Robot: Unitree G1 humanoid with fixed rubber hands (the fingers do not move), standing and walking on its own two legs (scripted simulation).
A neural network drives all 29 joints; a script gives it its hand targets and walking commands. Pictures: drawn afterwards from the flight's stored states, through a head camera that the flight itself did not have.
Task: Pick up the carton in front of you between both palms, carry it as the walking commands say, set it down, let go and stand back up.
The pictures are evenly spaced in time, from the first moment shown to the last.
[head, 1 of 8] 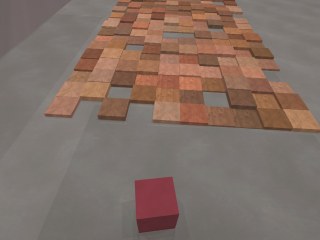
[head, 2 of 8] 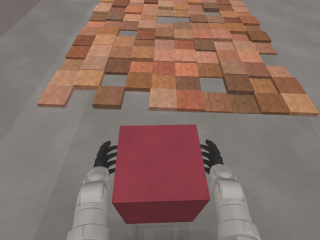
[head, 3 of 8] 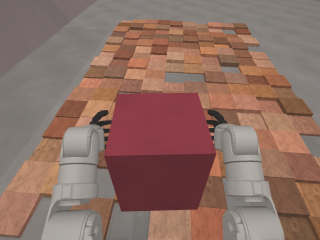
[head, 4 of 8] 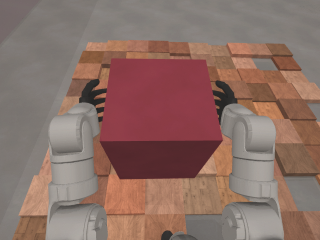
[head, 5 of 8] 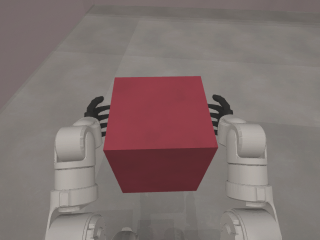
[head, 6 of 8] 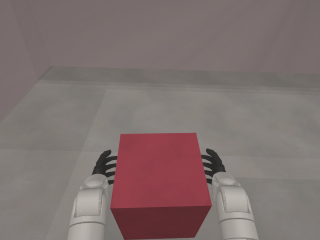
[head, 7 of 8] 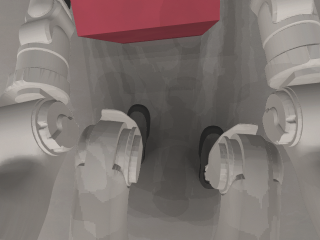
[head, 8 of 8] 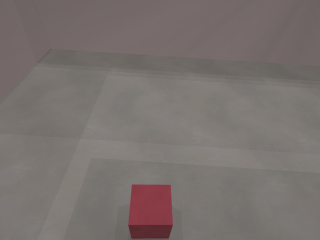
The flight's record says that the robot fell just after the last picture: no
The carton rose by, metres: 0.81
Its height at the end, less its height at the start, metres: +0.00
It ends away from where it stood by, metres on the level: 6.58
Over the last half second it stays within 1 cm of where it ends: yes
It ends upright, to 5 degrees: yes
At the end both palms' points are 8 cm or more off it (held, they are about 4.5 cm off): yes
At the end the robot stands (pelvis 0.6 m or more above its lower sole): yes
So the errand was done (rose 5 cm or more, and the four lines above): yes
